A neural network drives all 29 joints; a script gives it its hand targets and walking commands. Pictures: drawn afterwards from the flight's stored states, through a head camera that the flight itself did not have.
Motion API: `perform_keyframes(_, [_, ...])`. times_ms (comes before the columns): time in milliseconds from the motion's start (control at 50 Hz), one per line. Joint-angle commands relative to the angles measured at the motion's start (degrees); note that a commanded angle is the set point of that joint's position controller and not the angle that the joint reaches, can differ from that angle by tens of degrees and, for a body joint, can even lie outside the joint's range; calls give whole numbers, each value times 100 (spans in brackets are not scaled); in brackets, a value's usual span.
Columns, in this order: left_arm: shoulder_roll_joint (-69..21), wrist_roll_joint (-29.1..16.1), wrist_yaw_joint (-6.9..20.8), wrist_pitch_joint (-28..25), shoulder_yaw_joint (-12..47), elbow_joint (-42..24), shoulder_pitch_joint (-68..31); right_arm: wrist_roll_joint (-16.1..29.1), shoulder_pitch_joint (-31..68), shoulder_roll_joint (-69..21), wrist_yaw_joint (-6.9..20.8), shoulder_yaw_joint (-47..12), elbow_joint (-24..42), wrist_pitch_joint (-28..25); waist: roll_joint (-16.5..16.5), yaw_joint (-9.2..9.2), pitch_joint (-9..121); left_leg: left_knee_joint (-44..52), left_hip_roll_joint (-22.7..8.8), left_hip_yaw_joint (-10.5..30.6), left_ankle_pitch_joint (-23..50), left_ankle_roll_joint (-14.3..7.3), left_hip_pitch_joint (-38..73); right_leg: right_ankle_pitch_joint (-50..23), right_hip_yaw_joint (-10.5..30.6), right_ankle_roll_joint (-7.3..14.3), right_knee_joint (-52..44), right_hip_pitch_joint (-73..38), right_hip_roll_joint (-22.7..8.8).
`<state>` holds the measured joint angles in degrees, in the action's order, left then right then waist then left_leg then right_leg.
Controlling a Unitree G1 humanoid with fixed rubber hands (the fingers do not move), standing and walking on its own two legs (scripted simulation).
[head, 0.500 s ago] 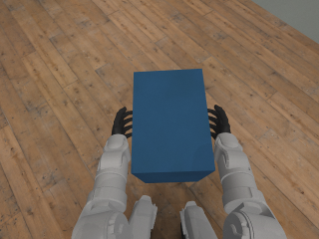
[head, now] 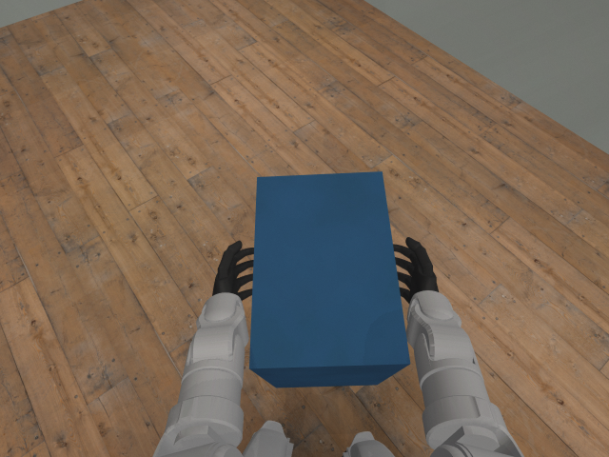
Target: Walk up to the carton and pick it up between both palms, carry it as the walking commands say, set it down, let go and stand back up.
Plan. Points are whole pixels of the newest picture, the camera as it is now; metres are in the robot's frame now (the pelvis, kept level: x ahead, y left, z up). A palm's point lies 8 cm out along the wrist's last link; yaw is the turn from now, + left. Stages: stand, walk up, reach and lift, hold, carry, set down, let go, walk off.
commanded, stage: reach and lift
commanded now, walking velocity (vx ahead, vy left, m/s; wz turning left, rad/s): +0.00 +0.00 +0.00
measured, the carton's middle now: (323, 291) +0.38 +0.01 -0.10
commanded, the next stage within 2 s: none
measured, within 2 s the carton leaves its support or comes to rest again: neither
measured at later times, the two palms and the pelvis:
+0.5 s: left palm (222, 283) +0.33 +0.14 +0.03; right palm (446, 282) +0.34 -0.13 +0.04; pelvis +0.01 +0.00 +0.04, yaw +0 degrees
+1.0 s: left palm (210, 271) +0.32 +0.13 +0.10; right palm (474, 272) +0.32 -0.13 +0.11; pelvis +0.02 +0.00 +0.06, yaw +0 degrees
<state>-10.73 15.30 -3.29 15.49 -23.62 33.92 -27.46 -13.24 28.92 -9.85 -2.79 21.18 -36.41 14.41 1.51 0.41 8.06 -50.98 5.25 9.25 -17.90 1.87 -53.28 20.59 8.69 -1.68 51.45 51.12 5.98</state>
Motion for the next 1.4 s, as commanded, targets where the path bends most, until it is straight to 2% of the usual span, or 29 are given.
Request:
perform_keyframes(0, [-5862,-550,1207,-35,3442,410,-2907,411,2741,-5728,1204,-3074,-327,-48,-323,13,2932,821,230,-523,1645,-1,2653,-1656,-490,129,-832,-1700,213])
perform_keyframes(20, [-5805,-503,1216,-25,3417,383,-2833,368,2737,-5742,1212,-3081,-339,-27,-179,66,2919,873,219,-505,1539,-8,2626,-1596,-499,117,-870,-1811,236])
perform_keyframes(60, [-5884,-514,1213,17,3451,346,-3035,398,2947,-5696,1251,-3067,-211,-6,-404,73,2721,1058,225,-539,1279,3,2614,-1385,-468,160,-976,-1916,197])
perform_keyframes(80, [-5854,-545,1233,29,3416,213,-3204,263,2794,-5732,1252,-2874,-476,71,-179,-101,2542,1113,208,-529,1070,0,2645,-1190,-515,149,-1097,-1891,197])
perform_keyframes(160, [-5866,-496,1283,216,3367,362,-3163,266,2992,-5749,1297,-2914,-342,216,-218,-33,2314,1398,193,-564,713,-33,2886,-826,-487,153,-1380,-2156,109])
perform_keyframes(220, [-5937,-569,1315,302,3470,217,-3208,353,3058,-5872,1345,-2980,-289,325,-153,-40,2273,1588,174,-547,759,-41,3188,-876,-518,129,-1525,-2308,109])
perform_keyframes(240, [-5874,-575,1309,337,3454,180,-3237,286,2854,-5865,1349,-2877,-423,384,-122,-156,2178,1590,139,-512,830,-54,3268,-935,-479,144,-1586,-2338,82])
perform_keyframes(260, [-5984,-565,1314,424,3485,247,-3134,268,2719,-5831,1356,-2837,-430,442,-371,-155,2130,1676,145,-550,891,-22,3356,-1022,-450,189,-1650,-2429,46])
perform_keyframes(280, [-5900,-586,1325,432,3429,230,-3088,269,2768,-5893,1370,-2890,-418,470,-124,-113,2176,1711,111,-509,947,-63,3457,-1062,-455,171,-1689,-2544,64])
perform_keyframes(300, [-5893,-602,1352,473,3548,76,-3063,309,2635,-5918,1381,-2933,-321,513,-291,-112,2253,1749,133,-530,1159,-34,3579,-1315,-443,173,-1748,-2684,47])
perform_keyframes(400, [-5782,-495,1396,710,3236,269,-2549,321,2527,-5995,1420,-2988,-339,795,88,53,1687,2026,85,-498,1115,-141,3725,-1231,-439,87,-2059,-2975,-19])
perform_keyframes(440, [-5809,-608,1430,726,3447,-145,-2773,454,2561,-5996,1442,-3155,-55,815,-147,96,1777,2058,109,-535,1400,-103,3840,-1545,-349,124,-2143,-3143,-55])
perform_keyframes(480, [-5890,-797,1463,779,3561,-234,-2811,566,2698,-6052,1431,-3282,159,890,159,-13,1817,2115,60,-445,1553,-142,4174,-1627,-380,63,-2208,-3255,-28])
perform_keyframes(520, [-6048,-793,1465,936,3610,-109,-2534,616,2470,-6054,1415,-3415,229,967,-179,11,1750,2178,86,-487,1633,-106,4417,-1716,-359,106,-2304,-3380,-81])
perform_keyframes(560, [-5885,-807,1466,1005,3602,-247,-2590,608,2398,-6097,1433,-3350,139,1097,-17,22,1694,2265,78,-466,1625,-109,4406,-1739,-390,95,-2374,-3590,-55])
perform_keyframes(580, [-5977,-754,1475,1116,3570,-161,-2450,519,2186,-5925,1419,-3228,143,1135,-290,-58,1544,2303,104,-507,1645,-60,4476,-1762,-370,144,-2443,-3543,-74])
perform_keyframes(700, [-5958,-1044,1505,1416,3796,-504,-2411,772,2403,-5928,1441,-3522,664,1474,-50,-62,1397,2502,48,-450,1750,-73,4760,-1867,-402,89,-2610,-3968,-62])
perform_keyframes(740, [-6049,-1064,1475,1586,3816,-581,-2499,788,2153,-6026,1465,-3444,472,1639,-299,-73,1222,2605,78,-496,1552,-29,4836,-1698,-420,140,-2700,-4031,-89])
perform_keyframes(800, [-5969,-1050,1450,1802,3736,-560,-2263,794,2123,-5919,1466,-3364,611,1841,-246,-54,984,2734,60,-491,1545,-40,4987,-1687,-458,113,-2799,-4151,-54])
perform_keyframes(820, [-5886,-1106,1459,1832,3713,-645,-2319,776,2218,-5929,1460,-3374,677,1917,28,-75,860,2740,28,-455,1492,-82,4984,-1627,-476,89,-2798,-4117,-60])
perform_keyframes(940, [-5938,-1330,1440,2150,3973,-1060,-2650,1024,2486,-5914,1506,-3514,1051,2220,-337,-46,660,2908,1,-492,1284,-47,5151,-1418,-487,114,-2906,-4339,-79])
perform_keyframes(1000, [-5886,-1314,1437,2319,3894,-961,-2829,1004,2536,-5870,1513,-3393,916,2377,-284,-105,403,2976,-22,-495,959,-57,5272,-1019,-485,128,-3012,-4173,-128])
perform_keyframes(1020, [-5883,-1339,1450,2319,3939,-1048,-2796,1020,2677,-5903,1525,-3476,1020,2397,-63,-67,557,2984,-33,-502,1086,-68,5378,-1113,-508,80,-3031,-4232,-106])
perform_keyframes(1140, [-5730,-1203,1474,2493,3527,-650,-3042,938,3069,-5878,1531,-3269,728,2555,-45,15,103,3101,-6,-596,243,-82,5188,-305,-473,97,-3157,-4181,-197])
perform_keyframes(1200, [-5583,-1238,1500,2453,3496,-850,-3481,832,2959,-5940,1549,-2945,366,2587,55,-131,116,3107,-21,-603,207,-98,5246,-263,-472,97,-3214,-4065,-215])
perform_keyframes(1240, [-5637,-1243,1513,2445,3475,-826,-3688,852,3099,-6069,1533,-2944,344,2547,47,-93,242,3043,14,-659,102,-86,5299,-122,-432,113,-3227,-4026,-227])
perform_keyframes(1300, [-5638,-1249,1508,2429,3561,-874,-3641,920,3231,-6049,1510,-3027,521,2509,-167,-53,420,3010,-17,-646,492,-68,5254,-635,-410,129,-3145,-4207,-232])
perform_keyframes(1360, [-5681,-1305,1499,2425,3625,-948,-3619,899,3128,-6037,1510,-3058,561,2517,45,-120,615,2976,-18,-611,792,-57,5404,-926,-434,109,-3121,-4254,-190])
perform_keyframes(1380, [-5718,-1308,1497,2448,3671,-909,-3590,905,3185,-5980,1507,-3064,664,2506,-208,-129,800,2973,-14,-634,838,-25,5410,-1035,-407,142,-3100,-4419,-185])
